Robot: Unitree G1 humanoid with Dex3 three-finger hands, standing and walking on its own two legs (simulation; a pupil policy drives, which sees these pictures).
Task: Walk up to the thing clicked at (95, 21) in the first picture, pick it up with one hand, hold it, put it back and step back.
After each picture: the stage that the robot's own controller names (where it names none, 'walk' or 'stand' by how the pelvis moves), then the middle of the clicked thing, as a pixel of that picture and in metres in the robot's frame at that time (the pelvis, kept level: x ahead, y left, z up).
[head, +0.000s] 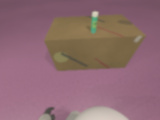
stand; (94, 23) +1.09 +0.01 +0.06
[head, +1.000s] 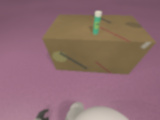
rise first; (96, 23) +0.99 +0.04 +0.08
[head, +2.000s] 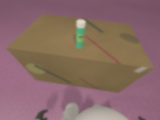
walk; (80, 35) +0.65 +0.15 +0.09
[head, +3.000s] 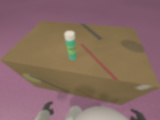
stand; (71, 47) +0.52 +0.21 +0.07
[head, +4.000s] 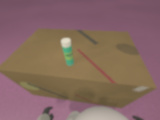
stand; (68, 53) +0.49 +0.22 +0.06
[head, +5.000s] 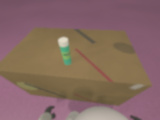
stand; (65, 52) +0.49 +0.24 +0.06
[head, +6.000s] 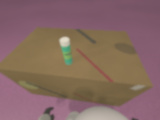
stand; (67, 52) +0.50 +0.23 +0.06
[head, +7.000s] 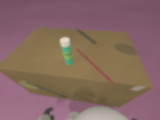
stand; (67, 52) +0.50 +0.23 +0.06
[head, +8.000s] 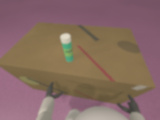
rise first; (67, 49) +0.50 +0.23 +0.06
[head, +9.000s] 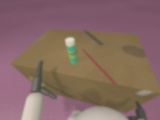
go down; (72, 52) +0.51 +0.23 +0.06
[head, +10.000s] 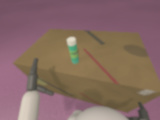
go down; (73, 51) +0.51 +0.23 +0.06
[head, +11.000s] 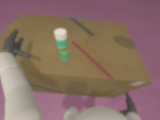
go down; (62, 47) +0.49 +0.20 +0.08
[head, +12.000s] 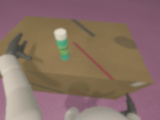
approach; (63, 47) +0.50 +0.21 +0.08
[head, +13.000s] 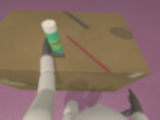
close; (54, 41) +0.51 +0.23 +0.12
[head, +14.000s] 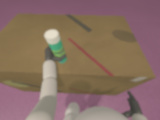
lift; (58, 49) +0.44 +0.22 +0.12
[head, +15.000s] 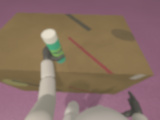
lift; (56, 49) +0.44 +0.22 +0.12
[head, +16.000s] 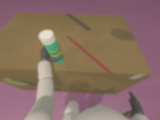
lift; (54, 50) +0.43 +0.24 +0.12
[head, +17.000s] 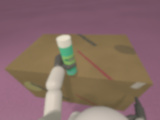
lift; (68, 57) +0.33 +0.16 +0.21
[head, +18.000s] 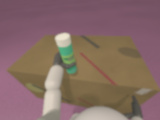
hold; (68, 56) +0.33 +0.16 +0.22
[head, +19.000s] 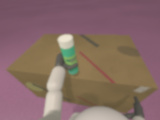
crouch; (70, 57) +0.32 +0.15 +0.21
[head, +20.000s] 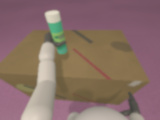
crouch; (58, 35) +0.46 +0.21 +0.26
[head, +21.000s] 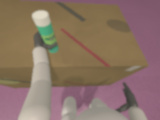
lower; (48, 36) +0.51 +0.23 +0.14
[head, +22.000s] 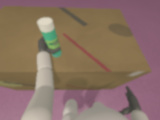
lower; (52, 40) +0.49 +0.22 +0.13
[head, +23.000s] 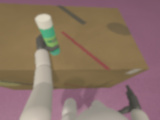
lower; (50, 38) +0.50 +0.23 +0.13
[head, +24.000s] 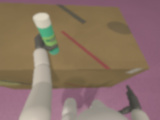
lower; (49, 37) +0.50 +0.23 +0.13
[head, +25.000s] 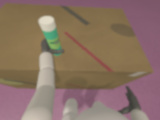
open; (53, 39) +0.49 +0.22 +0.13
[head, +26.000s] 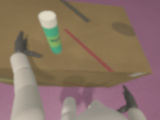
sink last; (53, 37) +0.49 +0.22 +0.13
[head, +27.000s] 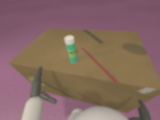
sink last; (71, 51) +0.51 +0.23 +0.09
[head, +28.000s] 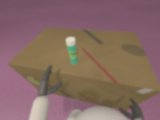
stand; (72, 52) +0.50 +0.22 +0.07
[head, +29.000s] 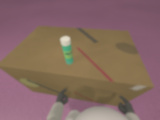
stand; (67, 51) +0.49 +0.23 +0.06
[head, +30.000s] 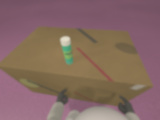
stand; (67, 51) +0.50 +0.23 +0.06
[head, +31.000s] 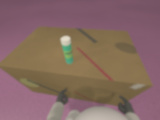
stand; (67, 51) +0.50 +0.23 +0.06
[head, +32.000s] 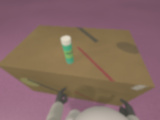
stand; (68, 51) +0.50 +0.23 +0.06
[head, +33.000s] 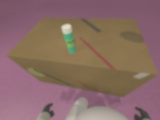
walk; (69, 40) +0.57 +0.24 +0.08
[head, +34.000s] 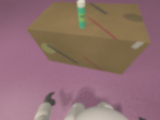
walk; (81, 15) +0.91 +0.16 +0.09
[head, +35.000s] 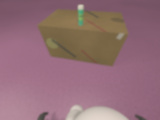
stand; (80, 16) +1.23 +0.25 +0.08
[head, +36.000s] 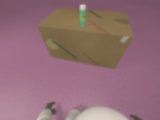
stand; (82, 16) +1.16 +0.18 +0.07
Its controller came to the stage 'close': yes
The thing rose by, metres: 0.20
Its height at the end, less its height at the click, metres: +0.00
